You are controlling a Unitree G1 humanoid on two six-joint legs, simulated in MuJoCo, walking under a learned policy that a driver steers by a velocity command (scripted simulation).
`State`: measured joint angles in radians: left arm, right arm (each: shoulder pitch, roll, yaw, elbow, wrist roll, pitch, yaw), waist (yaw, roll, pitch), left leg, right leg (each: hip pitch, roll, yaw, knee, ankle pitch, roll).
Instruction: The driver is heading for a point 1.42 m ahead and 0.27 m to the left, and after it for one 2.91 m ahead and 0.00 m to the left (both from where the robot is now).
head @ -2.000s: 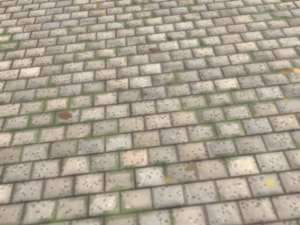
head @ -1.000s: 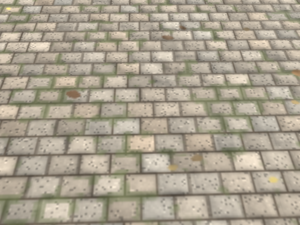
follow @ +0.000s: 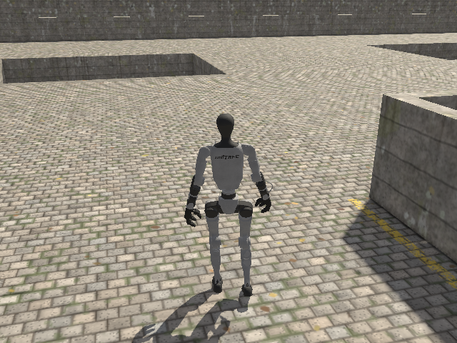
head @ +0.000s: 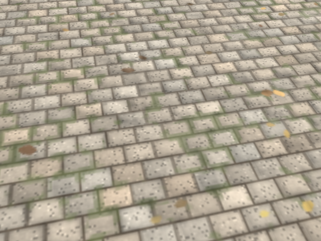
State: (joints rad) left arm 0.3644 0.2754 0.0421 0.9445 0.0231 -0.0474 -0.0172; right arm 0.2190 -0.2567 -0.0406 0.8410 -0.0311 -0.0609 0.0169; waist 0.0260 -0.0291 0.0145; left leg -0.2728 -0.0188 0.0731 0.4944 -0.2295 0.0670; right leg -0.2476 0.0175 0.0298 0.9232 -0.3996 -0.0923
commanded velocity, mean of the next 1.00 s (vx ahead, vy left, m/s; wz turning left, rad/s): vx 0.49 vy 0.00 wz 0.20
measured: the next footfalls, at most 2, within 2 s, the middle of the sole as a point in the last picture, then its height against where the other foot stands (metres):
right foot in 0.42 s outside the picture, level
left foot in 1.00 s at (144, 206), level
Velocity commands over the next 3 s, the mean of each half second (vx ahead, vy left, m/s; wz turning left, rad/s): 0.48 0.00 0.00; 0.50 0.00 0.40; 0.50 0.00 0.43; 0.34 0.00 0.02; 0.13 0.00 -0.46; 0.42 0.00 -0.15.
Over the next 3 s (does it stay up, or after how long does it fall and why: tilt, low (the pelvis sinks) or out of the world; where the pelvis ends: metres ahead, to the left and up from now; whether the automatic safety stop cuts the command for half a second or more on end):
stays up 1.24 0.22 -0.02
